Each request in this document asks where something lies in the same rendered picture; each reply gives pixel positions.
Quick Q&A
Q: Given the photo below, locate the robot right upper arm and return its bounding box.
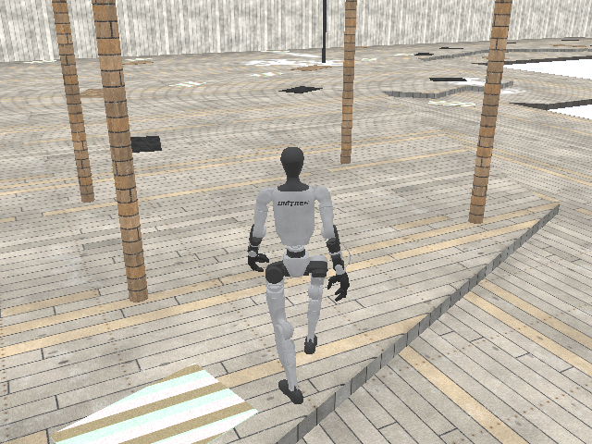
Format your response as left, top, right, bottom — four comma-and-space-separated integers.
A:
313, 186, 336, 239

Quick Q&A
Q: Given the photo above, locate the right robot forearm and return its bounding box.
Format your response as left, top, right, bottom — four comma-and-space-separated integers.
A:
326, 225, 346, 275

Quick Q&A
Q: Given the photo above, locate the humanoid robot head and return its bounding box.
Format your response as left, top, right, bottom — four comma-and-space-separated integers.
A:
277, 147, 309, 191

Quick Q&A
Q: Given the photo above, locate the left robot forearm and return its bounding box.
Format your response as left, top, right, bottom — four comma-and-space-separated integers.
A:
247, 224, 262, 257

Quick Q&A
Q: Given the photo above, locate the robot left upper arm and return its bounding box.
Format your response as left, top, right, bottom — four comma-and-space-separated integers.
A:
253, 187, 275, 238

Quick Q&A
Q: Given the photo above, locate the robot left hand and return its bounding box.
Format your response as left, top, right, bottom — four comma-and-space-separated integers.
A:
248, 253, 269, 272

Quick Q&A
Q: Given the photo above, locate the right robot foot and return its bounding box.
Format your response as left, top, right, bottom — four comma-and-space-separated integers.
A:
304, 335, 317, 354

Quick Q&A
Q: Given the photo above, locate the robot right hand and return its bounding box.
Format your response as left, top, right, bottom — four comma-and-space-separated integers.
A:
327, 272, 350, 302

